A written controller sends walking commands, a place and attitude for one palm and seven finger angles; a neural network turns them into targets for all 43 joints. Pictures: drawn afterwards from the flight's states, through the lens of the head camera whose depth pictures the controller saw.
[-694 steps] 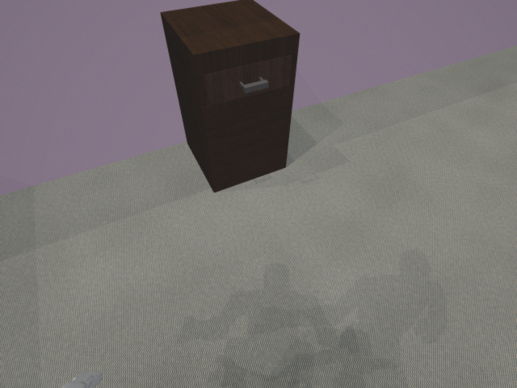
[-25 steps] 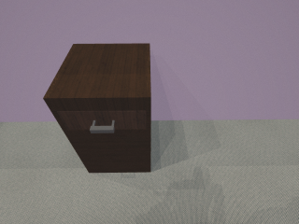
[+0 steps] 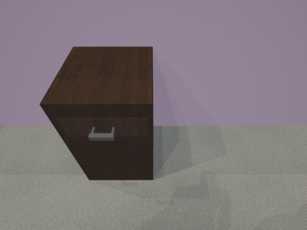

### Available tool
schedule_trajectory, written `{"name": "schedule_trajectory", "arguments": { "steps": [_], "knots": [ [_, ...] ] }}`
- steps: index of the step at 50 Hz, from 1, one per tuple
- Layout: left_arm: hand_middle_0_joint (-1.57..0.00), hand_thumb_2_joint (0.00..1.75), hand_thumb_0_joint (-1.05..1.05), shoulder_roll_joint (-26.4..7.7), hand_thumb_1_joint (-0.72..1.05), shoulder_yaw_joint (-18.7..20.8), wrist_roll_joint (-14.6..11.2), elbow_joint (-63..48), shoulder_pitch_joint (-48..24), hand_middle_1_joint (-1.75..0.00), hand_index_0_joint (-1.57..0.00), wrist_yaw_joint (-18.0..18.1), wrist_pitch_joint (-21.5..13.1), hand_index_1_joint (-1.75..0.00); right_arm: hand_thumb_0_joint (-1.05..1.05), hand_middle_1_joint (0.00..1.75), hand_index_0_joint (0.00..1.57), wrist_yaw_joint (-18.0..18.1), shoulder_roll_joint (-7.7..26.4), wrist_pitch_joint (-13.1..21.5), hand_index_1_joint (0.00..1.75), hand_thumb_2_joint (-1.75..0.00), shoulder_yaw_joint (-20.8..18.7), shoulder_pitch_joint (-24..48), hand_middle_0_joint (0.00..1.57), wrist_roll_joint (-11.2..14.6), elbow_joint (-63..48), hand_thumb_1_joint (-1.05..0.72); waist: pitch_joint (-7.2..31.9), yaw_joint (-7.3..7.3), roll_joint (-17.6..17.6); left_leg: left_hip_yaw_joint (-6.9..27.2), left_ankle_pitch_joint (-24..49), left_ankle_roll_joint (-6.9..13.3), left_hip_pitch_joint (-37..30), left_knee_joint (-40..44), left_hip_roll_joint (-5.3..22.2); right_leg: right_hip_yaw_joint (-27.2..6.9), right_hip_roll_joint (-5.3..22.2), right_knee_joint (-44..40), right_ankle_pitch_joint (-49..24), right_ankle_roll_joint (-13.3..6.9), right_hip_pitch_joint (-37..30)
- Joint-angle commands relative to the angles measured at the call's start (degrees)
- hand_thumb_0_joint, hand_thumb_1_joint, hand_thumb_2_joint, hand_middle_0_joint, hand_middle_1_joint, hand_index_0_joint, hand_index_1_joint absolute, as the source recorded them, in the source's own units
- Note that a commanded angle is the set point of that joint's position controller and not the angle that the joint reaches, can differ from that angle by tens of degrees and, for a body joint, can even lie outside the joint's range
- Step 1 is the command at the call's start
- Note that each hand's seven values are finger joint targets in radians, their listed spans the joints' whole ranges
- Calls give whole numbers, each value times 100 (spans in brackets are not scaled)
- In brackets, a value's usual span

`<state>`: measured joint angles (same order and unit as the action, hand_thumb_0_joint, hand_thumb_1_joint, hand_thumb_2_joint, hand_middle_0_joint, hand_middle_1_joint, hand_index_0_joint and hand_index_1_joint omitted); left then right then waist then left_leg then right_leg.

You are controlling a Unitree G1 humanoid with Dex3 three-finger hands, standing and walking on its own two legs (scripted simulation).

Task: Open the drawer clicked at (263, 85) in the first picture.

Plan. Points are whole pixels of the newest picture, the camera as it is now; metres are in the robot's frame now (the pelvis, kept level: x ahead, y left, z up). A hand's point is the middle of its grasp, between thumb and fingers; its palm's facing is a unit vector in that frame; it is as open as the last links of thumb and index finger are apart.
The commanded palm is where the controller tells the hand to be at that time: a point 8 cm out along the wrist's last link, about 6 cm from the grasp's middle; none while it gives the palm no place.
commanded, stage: come to a stop and stand still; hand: left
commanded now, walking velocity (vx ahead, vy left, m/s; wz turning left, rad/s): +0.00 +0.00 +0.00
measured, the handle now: (102, 133) +0.52 +0.26 -0.18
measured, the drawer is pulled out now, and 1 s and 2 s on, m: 0.00 0.00 0.00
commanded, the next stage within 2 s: look again from close up in 0.12 s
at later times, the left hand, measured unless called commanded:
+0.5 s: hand out of the picture -0.01 +0.16 -0.17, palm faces +0.04 -0.98 -0.18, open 7.3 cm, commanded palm none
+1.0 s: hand out of the picture +0.08 +0.20 -0.11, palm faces -0.10 -0.84 -0.54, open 7.3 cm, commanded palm +0.11 +0.21 -0.05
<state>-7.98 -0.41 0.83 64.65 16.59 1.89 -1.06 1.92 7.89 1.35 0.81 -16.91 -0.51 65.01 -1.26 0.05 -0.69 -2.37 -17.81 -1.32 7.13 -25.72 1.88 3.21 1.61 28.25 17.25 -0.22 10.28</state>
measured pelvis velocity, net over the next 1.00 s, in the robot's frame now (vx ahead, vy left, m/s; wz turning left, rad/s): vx -0.01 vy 0.00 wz -0.01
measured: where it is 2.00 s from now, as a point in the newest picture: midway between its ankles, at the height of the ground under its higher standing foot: outside the picture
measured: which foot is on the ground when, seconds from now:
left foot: down 0.00-1.00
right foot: down 0.00-1.00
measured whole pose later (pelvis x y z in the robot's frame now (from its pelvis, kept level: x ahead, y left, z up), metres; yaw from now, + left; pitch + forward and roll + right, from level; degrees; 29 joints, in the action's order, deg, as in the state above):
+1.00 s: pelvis -0.01 +0.00 -0.01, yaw +0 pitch +1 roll +1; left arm -13.8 -5.3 13.1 18.4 28.1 11.2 4.9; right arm 5.6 12.0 12.3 -1.3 -19.6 2.2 53.2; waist -0.3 -1.2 -2.3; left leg -3.2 -18.7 -1.4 11.8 -29.2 1.7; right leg 2.5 2.0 33.1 18.7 -0.5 15.8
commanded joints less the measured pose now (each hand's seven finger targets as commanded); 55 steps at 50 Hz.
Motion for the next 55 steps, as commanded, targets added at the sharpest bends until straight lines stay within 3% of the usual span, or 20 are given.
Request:
{"name": "schedule_trajectory", "arguments": {
  "steps": [1, 19, 31, 40, 42, 43, 44, 45, 46, 47, 48, 49, 50, 51, 52, 53, 54, 55],
  "knots": [
    [-20, 90, 0, -559, 90, 110, -7, -155, 390, -30, -20, 27, -80, -30, 0, 30, 20, 21, 469, 32, 30, -90, -69, -467, 20, -12, -82, -90, -209, -6, 113, 295, 1535, 260, 294, 361, 380, -378, 435, -438, -1803, -190, -100],
    [-20, 90, 0, -556, 90, 120, -16, -140, 467, -30, -20, 28, -88, -30, 0, 30, 20, 36, 474, 29, 30, -90, -59, -480, 20, -12, -52, -90, -194, -18, 45, 278, 1625, 235, 183, 399, 397, -371, 440, -537, -1904, -214, -167],
    [-20, 90, 0, -492, 90, 124, -15, -139, 494, -30, -20, 26, -63, -30, 0, 30, 20, 42, 414, 17, 30, -90, -57, -538, 20, -12, -27, -90, -355, -24, 10, 279, 1397, 242, 277, 486, 398, -356, 388, -621, -1498, -214, -96],
    [-20, 90, 0, -486, 90, 137, -17, -146, 559, -30, -20, 29, -75, -30, 0, 30, 20, 49, 419, 39, 30, -90, -54, -578, 20, -11, -30, -90, -216, -40, 81, 288, 1595, 241, 226, 451, 397, -348, 407, -557, -1730, -219, -191],
    [-20, 90, 0, -460, 90, 128, -14, -140, 560, -30, -20, 31, -65, -30, 0, 30, 20, 49, 404, 28, 30, -90, -52, -568, 20, -8, -24, -90, -353, -53, 99, 289, 1521, 248, 283, 469, 395, -341, 399, -593, -1611, -212, -121],
    [-20, 90, 0, -753, 90, 186, 34, 75, 990, -30, -20, 264, -223, -30, 0, 30, 20, -25, 643, 75, 30, -90, -157, 337, 20, 45, -486, -90, -518, -357, 650, -44, 1320, 24, 1018, -1085, 357, -908, 883, -617, -4940, 72, -82],
    [-20, 89, 0, -2075, 88, -511, 629, -8740, -3482, -32, -20, 158, -1318, -32, 0, 30, 20, 276, 1475, 1003, 30, -90, -68, 311, 20, 341, -2504, -90, 2277, 229, -1211, -183, 2055, 411, -725, -11, -147, -1242, 345, -29, -4145, -268, -567],
    [-20, 88, 0, -1996, 85, 147, 796, -6946, -1039, -33, -20, 712, -761, -33, 0, 30, 20, 514, 1106, 1446, 30, -90, -263, 577, 20, 228, -2074, -90, 2287, -199, -2064, -11, 3380, 387, -872, 63, -32, -619, 67, 368, -2479, -326, -355],
    [-21, 87, 0, -977, 83, -372, 773, -6395, 264, -34, -21, 1024, 154, -34, 0, 30, 20, 503, 925, 1618, 30, -90, -324, 627, 20, 444, -2169, -90, 1326, -78, -1410, 181, 3357, 238, -263, 119, 106, -221, -88, 405, -1237, -234, 399],
    [-21, 86, 0, -315, 81, -792, 1077, -6353, 335, -36, -21, 1055, 348, -36, 0, 30, 20, 474, 959, 1696, 30, -90, -339, 593, 20, 422, -2098, -90, 817, 21, -591, 105, 3108, 290, 103, -101, 104, -48, -93, 300, -1453, -152, 630],
    [-21, 85, 0, -562, 78, -883, 1556, -6843, 1, -37, -21, 1156, 314, -37, 0, 30, 20, 413, 1116, 1760, 30, -90, -387, 849, 20, 337, -2440, -90, 333, 54, -102, 264, 2467, 314, 483, -304, -15, -145, -79, 299, -1541, -155, 1023],
    [-21, 84, 0, -832, 76, -796, 2197, -6801, 131, -39, -21, 1306, 271, -39, 0, 30, 20, 362, 1305, 1689, 30, -90, -396, 741, 20, 131, -2487, -90, 733, 150, 415, 247, 2126, 351, 667, -510, -93, -90, -103, 383, -1361, -157, 1256],
    [-21, 83, 0, -755, 74, -966, 2815, -6759, 241, -40, -21, 1462, 271, -40, 0, 30, 20, 296, 1298, 1583, 30, -90, -404, 702, 20, -13, -2716, -90, 746, 172, 934, 277, 1732, 357, 945, -700, -173, -87, -159, 464, -1025, -156, 1575],
    [-21, 82, 0, -762, 71, -987, 3460, -6668, 426, -42, -21, 1636, 275, -42, 0, 30, 20, 212, 1307, 1469, 30, -90, -458, 724, 20, -92, -3018, -90, 920, 102, 838, 226, 1475, 301, 1166, -869, -296, -205, -185, 511, -537, -181, 1702],
    [-22, 81, 0, -736, 69, -927, 4081, -6449, 911, -43, -22, 1829, 296, -43, 0, 30, 20, 110, 1285, 1299, 30, -90, -515, 805, 20, -189, -3258, -90, 1134, -60, 858, 183, 1232, 236, 1299, -961, -341, -138, -242, 598, -99, -231, 1739],
    [-22, 80, 0, -588, 67, -982, 4564, -6097, 1571, -45, -22, 1974, 308, -45, 0, 30, 20, 4, 1285, 1096, 30, -90, -552, 1012, 20, -261, -3475, -90, 806, -262, 1110, 149, 893, 201, 1673, -986, -369, -230, -262, 552, 155, -275, 1825],
    [-22, 79, 0, -575, 64, -975, 5019, -5863, 1850, -47, -22, 2086, 274, -47, 0, 30, 20, -119, 1293, 851, 30, -90, -568, 1132, 20, -308, -3601, -90, 543, -372, 1329, 124, 657, 175, 2042, -1026, -377, -383, -266, 570, 253, -324, 1932],
    [-22, 78, 0, -585, 62, -925, 5367, -5863, 1941, -48, -22, 2161, 211, -48, 0, 30, 20, -238, 1292, 594, 30, -90, -570, 1271, 20, -343, -3765, -90, 514, -476, 1435, 78, 533, 168, 2250, -1081, -381, -481, -247, 638, 136, -367, 1896]
  ]
}}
